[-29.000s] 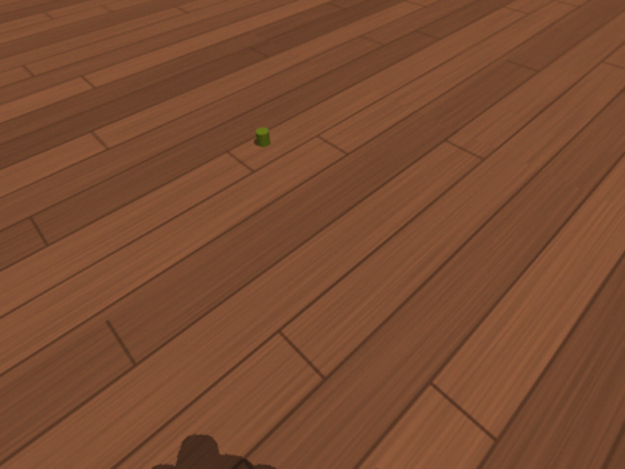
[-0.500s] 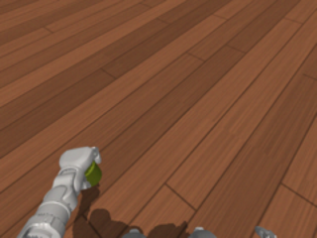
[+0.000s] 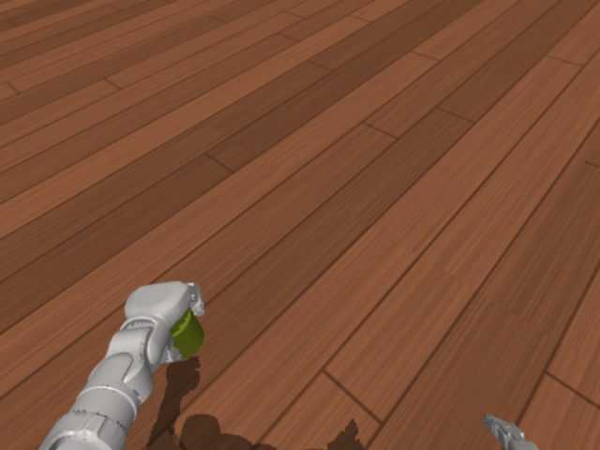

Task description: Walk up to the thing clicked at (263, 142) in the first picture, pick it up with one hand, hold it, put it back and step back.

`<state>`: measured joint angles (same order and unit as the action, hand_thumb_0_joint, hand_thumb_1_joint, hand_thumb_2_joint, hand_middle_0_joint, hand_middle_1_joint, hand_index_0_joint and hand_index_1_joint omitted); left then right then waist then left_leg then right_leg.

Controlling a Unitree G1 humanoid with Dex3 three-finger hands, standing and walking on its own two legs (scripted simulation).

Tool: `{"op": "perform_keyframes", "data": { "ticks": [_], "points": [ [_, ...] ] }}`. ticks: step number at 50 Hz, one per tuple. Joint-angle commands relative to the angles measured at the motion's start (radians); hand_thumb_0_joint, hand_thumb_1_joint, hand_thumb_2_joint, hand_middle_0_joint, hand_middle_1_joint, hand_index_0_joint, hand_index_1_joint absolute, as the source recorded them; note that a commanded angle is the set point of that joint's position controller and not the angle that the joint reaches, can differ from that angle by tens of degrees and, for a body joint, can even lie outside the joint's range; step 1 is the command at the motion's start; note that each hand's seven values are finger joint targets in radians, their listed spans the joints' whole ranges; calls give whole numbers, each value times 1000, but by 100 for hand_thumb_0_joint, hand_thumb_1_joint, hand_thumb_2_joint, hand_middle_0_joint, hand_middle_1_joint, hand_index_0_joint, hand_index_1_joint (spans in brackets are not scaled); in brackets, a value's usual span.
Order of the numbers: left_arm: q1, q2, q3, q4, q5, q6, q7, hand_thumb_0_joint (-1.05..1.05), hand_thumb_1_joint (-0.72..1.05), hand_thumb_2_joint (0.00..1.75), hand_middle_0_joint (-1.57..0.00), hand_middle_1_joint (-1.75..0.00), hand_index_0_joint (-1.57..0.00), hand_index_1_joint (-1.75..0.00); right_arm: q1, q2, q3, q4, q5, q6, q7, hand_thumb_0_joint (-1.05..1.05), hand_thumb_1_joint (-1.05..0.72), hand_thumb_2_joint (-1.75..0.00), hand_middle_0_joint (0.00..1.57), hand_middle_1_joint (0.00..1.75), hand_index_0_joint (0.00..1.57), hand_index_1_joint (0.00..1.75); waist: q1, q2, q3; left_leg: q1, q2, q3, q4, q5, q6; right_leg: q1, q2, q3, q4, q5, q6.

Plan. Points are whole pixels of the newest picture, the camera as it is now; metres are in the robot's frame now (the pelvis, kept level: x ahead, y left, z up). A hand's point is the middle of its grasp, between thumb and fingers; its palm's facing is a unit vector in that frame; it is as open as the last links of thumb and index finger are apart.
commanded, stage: hold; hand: left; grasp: from above
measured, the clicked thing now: (176, 329) +0.32 +0.23 -0.08
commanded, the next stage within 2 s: crouch in 1.50 s
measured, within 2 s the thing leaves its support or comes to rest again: neither
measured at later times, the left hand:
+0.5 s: hand (171, 328) +0.30 +0.21 -0.03, palm faces -0.45 -0.06 -0.89, open 9.4 cm
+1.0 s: hand (168, 333) +0.29 +0.21 -0.01, palm faces -0.45 -0.07 -0.89, open 9.4 cm
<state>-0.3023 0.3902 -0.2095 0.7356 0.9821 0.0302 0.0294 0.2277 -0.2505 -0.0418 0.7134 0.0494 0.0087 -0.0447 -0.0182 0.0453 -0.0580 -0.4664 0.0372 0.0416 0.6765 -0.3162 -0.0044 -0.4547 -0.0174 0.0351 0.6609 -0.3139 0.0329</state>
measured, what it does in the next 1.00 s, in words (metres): stands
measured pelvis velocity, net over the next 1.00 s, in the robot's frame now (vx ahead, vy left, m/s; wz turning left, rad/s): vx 0.00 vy -0.01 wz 0.00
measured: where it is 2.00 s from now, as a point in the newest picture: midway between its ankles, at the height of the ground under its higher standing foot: outside the picture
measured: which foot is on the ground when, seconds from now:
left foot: down 0.00-1.00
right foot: down 0.00-1.00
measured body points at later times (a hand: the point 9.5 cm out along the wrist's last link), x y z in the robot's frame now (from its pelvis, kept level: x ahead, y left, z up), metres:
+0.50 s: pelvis +0.00 -0.01 +0.01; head +0.02 -0.03 +0.46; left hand +0.32 +0.21 +0.02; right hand +0.14 -0.26 -0.11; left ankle +0.01 +0.12 -0.72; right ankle +0.01 -0.14 -0.72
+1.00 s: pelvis +0.00 -0.01 +0.02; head +0.00 -0.03 +0.47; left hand +0.31 +0.21 +0.04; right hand +0.15 -0.26 -0.10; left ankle +0.01 +0.12 -0.72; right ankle +0.01 -0.14 -0.72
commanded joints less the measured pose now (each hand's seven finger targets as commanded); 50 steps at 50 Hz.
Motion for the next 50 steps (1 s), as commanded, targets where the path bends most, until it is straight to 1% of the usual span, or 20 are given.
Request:
{"op": "perform_keyframes", "data": {
  "ticks": [1,9,10,12,17,18,20,24,27,30,34,37,38,39,43,44,45,46,48,50],
  "points": [
    [-299,205,97,-193,6,-11,25,0,51,86,-82,-93,-87,-88,-31,-144,-48,-130,4,-32,-6,0,-90,-90,20,30,20,30,5,-13,-256,194,-44,-12,-106,256,4,101,57,-24,-99,214,-42],
    [-305,197,91,-228,12,-6,10,0,52,84,-81,-94,-87,-89,-39,-136,-44,-138,5,-17,-6,0,-90,-90,20,30,20,30,2,-43,-266,226,-49,-6,-121,296,14,144,50,-16,-123,273,-32],
    [-306,214,106,-237,9,-7,8,0,51,85,-80,-95,-86,-89,-44,-139,-45,-143,4,-14,-6,0,-90,-90,20,30,20,30,11,-33,-262,229,-50,-3,-125,292,14,153,48,-19,-132,266,-31],
    [-297,189,84,-249,10,-5,2,0,52,85,-81,-96,-86,-90,-48,-133,-41,-149,8,-12,-6,0,-90,-90,20,30,20,30,10,-40,-259,232,-51,-1,-133,287,15,155,46,-14,-135,264,-32],
    [-274,196,92,-255,5,-4,-10,0,51,86,-80,-96,-86,-90,-64,-136,-40,-162,11,-2,-7,0,-90,-90,20,30,20,30,13,-33,-228,246,-47,-1,-165,254,14,158,49,-19,-160,221,-35],
    [-280,188,82,-263,11,-3,-14,0,51,86,-81,-94,-86,-89,-64,-134,-40,-162,11,-1,-7,0,-90,-90,20,30,20,30,10,-29,-228,252,-47,0,-167,261,15,160,49,-19,-159,231,-36],
    [-286,210,98,-286,8,-4,-18,0,51,87,-81,-95,-86,-90,-73,-137,-40,-166,13,2,-9,0,-90,-90,20,30,20,30,24,-32,-241,265,-44,-3,-172,289,15,170,51,-24,-161,252,-36],
    [-286,196,85,-285,4,-1,-21,0,49,88,-80,-97,-85,-92,-79,-133,-35,-170,14,6,-11,0,-90,-90,20,30,20,30,13,-40,-226,275,-48,4,-181,273,19,172,46,-19,-179,244,-32],
    [-272,206,101,-287,7,3,-19,0,47,87,-78,-95,-83,-90,-86,-133,-37,-174,16,11,-11,0,-90,-90,20,30,20,30,29,-47,-232,283,-50,7,-188,276,21,193,42,-20,-189,248,-30],
    [-268,191,85,-295,7,10,-27,0,48,90,-80,-96,-84,-92,-94,-131,-33,-177,17,17,-10,0,-90,-90,20,30,20,30,17,-53,-230,298,-52,12,-190,290,24,196,40,-16,-193,269,-26],
    [-280,211,101,-308,6,8,-37,0,46,87,-78,-95,-83,-90,-98,-132,-32,-181,17,20,-13,0,-90,-90,20,30,20,30,31,-36,-215,296,-47,8,-212,264,19,200,44,-21,-206,229,-34],
    [-261,197,88,-311,4,8,-51,0,48,87,-79,-94,-84,-89,-108,-129,-29,-189,20,21,-14,0,-90,-90,20,30,20,30,24,-46,-204,301,-49,11,-218,254,24,199,42,-19,-215,222,-32],
    [-260,208,102,-329,-3,5,-52,0,49,87,-80,-94,-85,-89,-110,-130,-30,-190,19,22,-15,0,-90,-90,20,30,20,30,32,-36,-213,308,-48,12,-221,257,22,208,42,-19,-216,222,-33],
    [-256,197,86,-326,1,7,-57,0,49,87,-79,-96,-84,-90,-113,-127,-27,-194,20,22,-15,0,-90,-90,20,30,20,30,29,-35,-208,308,-48,12,-224,264,22,206,42,-18,-214,229,-35],
    [-269,201,96,-356,-2,8,-58,0,50,88,-80,-96,-85,-91,-119,-127,-26,-200,20,23,-17,0,-90,-90,20,30,20,30,26,-49,-202,316,-51,15,-228,251,25,206,39,-16,-232,221,-30],
    [-254,207,100,-347,-3,10,-60,0,52,87,-81,-96,-86,-90,-132,-125,-24,-202,22,24,-18,0,-90,-90,20,30,20,30,35,-43,-192,315,-51,15,-234,242,24,210,39,-18,-235,207,-31],
    [-259,194,80,-361,-4,10,-64,0,51,88,-82,-94,-86,-89,-130,-124,-23,-203,22,23,-18,0,-90,-90,20,30,20,30,25,-55,-189,318,-50,15,-235,236,26,205,38,-17,-239,204,-30],
    [-237,201,94,-348,-4,11,-64,0,51,88,-83,-93,-87,-89,-136,-123,-22,-205,23,25,-18,0,-90,-90,20,30,20,30,38,-55,-179,315,-51,14,-240,229,25,209,38,-18,-244,192,-30],
    [-263,225,109,-366,-2,10,-62,0,50,88,-82,-93,-86,-88,-139,-125,-20,-203,23,27,-19,0,-90,-90,20,30,20,30,36,-54,-194,320,-52,14,-242,230,27,217,36,-16,-247,195,-29],
    [-262,212,99,-356,0,7,-66,0,49,89,-81,-95,-85,-90,-137,-123,-19,-205,23,28,-19,0,-90,-90,20,30,20,30,34,-37,-174,315,-48,12,-252,215,24,209,40,-20,-246,176,-36]
  ]
}}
